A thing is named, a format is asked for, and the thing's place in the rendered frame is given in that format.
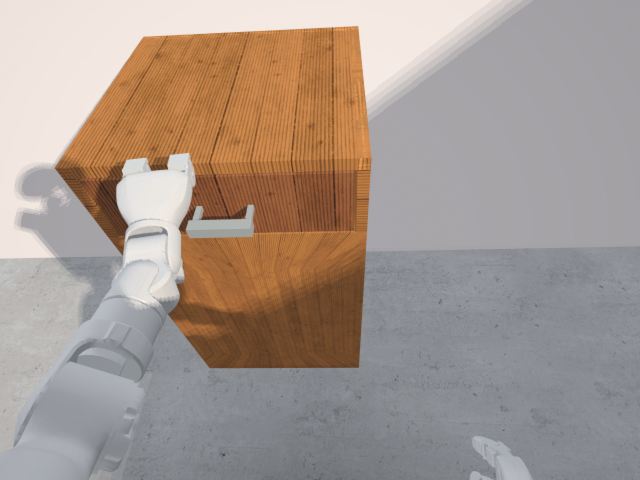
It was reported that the drawer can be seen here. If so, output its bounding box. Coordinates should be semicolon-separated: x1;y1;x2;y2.
80;170;354;236

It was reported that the left robot upper arm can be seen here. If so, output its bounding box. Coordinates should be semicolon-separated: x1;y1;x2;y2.
0;361;145;480

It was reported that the right robot hand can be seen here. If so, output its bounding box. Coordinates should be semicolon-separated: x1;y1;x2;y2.
470;436;533;480

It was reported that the left robot hand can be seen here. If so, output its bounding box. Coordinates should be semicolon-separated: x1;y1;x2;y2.
116;153;196;284

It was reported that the left robot forearm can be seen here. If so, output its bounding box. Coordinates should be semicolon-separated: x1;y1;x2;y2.
13;219;181;447

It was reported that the cabinet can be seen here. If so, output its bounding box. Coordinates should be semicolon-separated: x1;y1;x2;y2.
55;26;371;368

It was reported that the handle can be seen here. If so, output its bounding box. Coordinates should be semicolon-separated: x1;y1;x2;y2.
186;205;255;238

